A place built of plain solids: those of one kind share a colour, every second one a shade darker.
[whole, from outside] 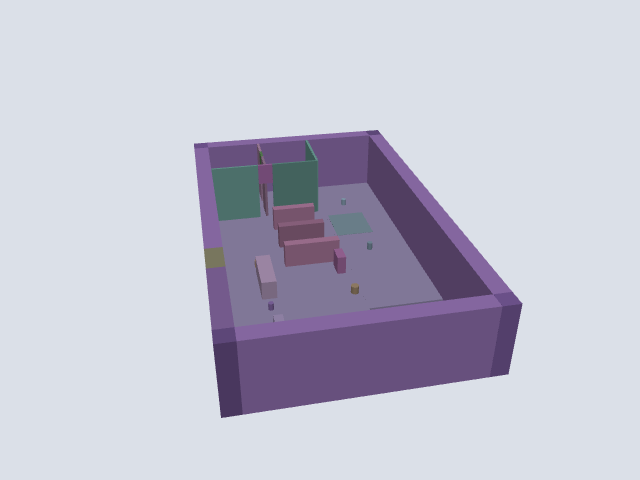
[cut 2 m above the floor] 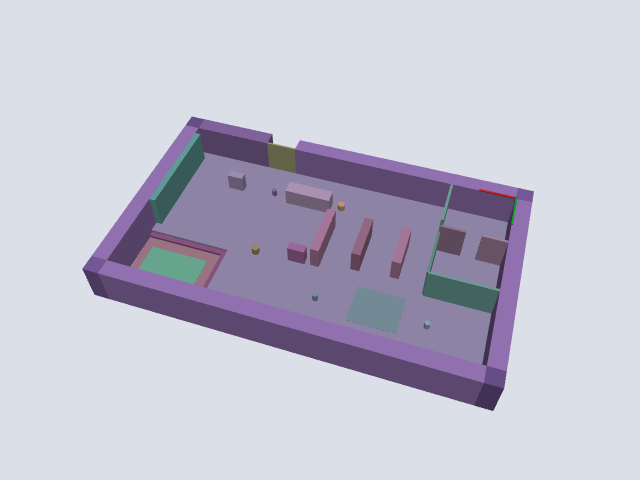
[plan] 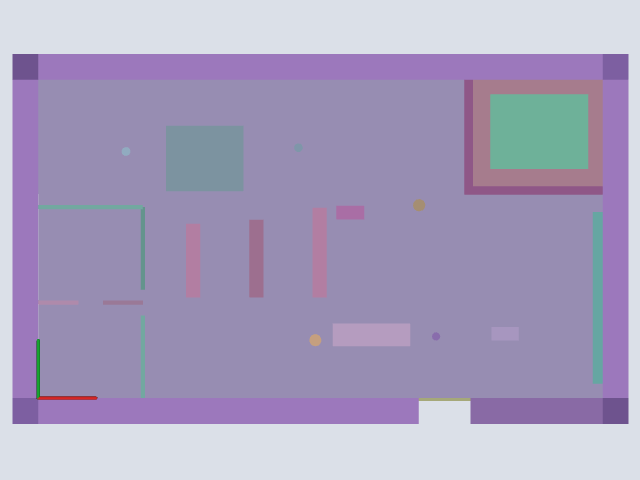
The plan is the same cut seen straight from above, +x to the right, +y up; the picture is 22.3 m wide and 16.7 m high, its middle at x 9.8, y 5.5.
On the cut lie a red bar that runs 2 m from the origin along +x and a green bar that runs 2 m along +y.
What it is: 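A small branch library with a story corner two steps down, one wing of it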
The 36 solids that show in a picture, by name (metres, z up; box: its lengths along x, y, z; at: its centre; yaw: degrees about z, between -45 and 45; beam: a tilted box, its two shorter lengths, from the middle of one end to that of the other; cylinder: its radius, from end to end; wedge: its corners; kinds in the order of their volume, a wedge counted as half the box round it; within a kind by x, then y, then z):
{
 "wall_1": {"box": [0.9, 11.08, 3.9], "at": [-0.45, 5.54, 1.65]},
 "wall_2": {"box": [13.24, 0.9, 3.9], "at": [6.62, -0.45, 1.65]},
 "wall_3": {"box": [19.64, 0.9, 3.9], "at": [9.82, 11.53, 1.65]},
 "wall_4": {"box": [4.6, 0.9, 3.9], "at": [17.34, -0.45, 1.65]},
 "wall_5": {"box": [0.9, 11.08, 3.9], "at": [20.09, 5.54, 1.65]},
 "floor_main_1": {"box": [14.82, 4.0, 0.3], "at": [7.41, 9.07, -0.15]},
 "floor_main_2": {"box": [19.64, 7.08, 0.3], "at": [9.82, 3.54, -0.15]},
 "wall_corner_1": {"box": [0.9, 0.9, 3.9], "at": [-0.45, -0.45, 1.65]},
 "wall_corner_2": {"box": [0.9, 0.9, 3.9], "at": [-0.45, 11.53, 1.65]},
 "wall_corner_3": {"box": [0.9, 0.9, 3.9], "at": [20.09, -0.45, 1.65]},
 "wall_corner_4": {"box": [0.9, 0.9, 3.9], "at": [20.09, 11.53, 1.65]},
 "floor_story_1": {"box": [4.82, 4.0, 0.5], "at": [17.23, 9.07, -0.55]},
 "isl_1": {"box": [0.5, 2.57, 1.4], "at": [5.39, 4.78, 0.7]},
 "isl_2": {"box": [0.5, 2.71, 1.4], "at": [7.59, 4.85, 0.7]},
 "isl_3": {"box": [0.5, 3.13, 1.4], "at": [9.79, 5.06, 0.7]},
 "work_1": {"box": [3.64, 0.15, 3.9], "at": [1.82, 6.64, 1.65]},
 "work_2": {"box": [0.15, 2.87, 3.9], "at": [3.64, 1.44, 1.65]},
 "work_3": {"box": [0.15, 2.87, 3.9], "at": [3.64, 5.21, 1.65]},
 "wall_shelf_1": {"box": [0.35, 5.97, 2.0], "at": [19.46, 3.49, 1.0]},
 "desk_counter_1": {"box": [2.7, 0.8, 1.05], "at": [11.59, 2.2, 0.53]},
 "wall_head_1": {"box": [1.8, 0.9, 1.25], "at": [14.14, -0.45, 2.98]},
 "step_story_1": {"box": [0.3, 3.7, 0.65], "at": [14.97, 9.22, -0.47]},
 "step_story_2": {"box": [4.82, 0.3, 0.65], "at": [17.23, 7.22, -0.47]},
 "wc_1": {"box": [1.4, 0.15, 3.9], "at": [0.7, 3.32, 1.65]},
 "wc_2": {"box": [1.4, 0.15, 3.9], "at": [2.94, 3.32, 1.65]},
 "low_story_rug_1": {"box": [3.42, 2.6, 0.06], "at": [17.43, 9.27, -0.32]},
 "zclutw_trolley_1": {"box": [0.97, 0.48, 1.09], "at": [10.85, 6.45, 0.49]},
 "wall_leaf_1": {"box": [1.8, 0.1, 2.65], "at": [14.14, -0.05, 1.02]},
 "zclut_trolley_1": {"box": [0.95, 0.47, 1.09], "at": [16.24, 2.24, 0.5]},
 "low_kid_rug_1": {"box": [2.7, 2.28, 0.06], "at": [5.79, 8.34, -0.02]},
 "work_head_1": {"box": [0.15, 0.9, 1.25], "at": [3.64, 3.32, 2.98]},
 "zclutw_bin_1": {"cylinder": 0.15, "from": [3.05, 8.58, -0.05], "to": [3.05, 8.58, 0.4]},
 "zclutw_bin_2": {"cylinder": 0.15, "from": [9.05, 8.71, -0.05], "to": [9.05, 8.71, 0.43]},
 "zclutw_stool_1": {"cylinder": 0.21, "from": [13.25, 6.71, -0.05], "to": [13.25, 6.71, 0.43]},
 "zclut_stool_1": {"cylinder": 0.21, "from": [9.64, 2.01, -0.05], "to": [9.64, 2.01, 0.39]},
 "zclut_bin_1": {"cylinder": 0.14, "from": [13.84, 2.15, -0.05], "to": [13.84, 2.15, 0.39]}
}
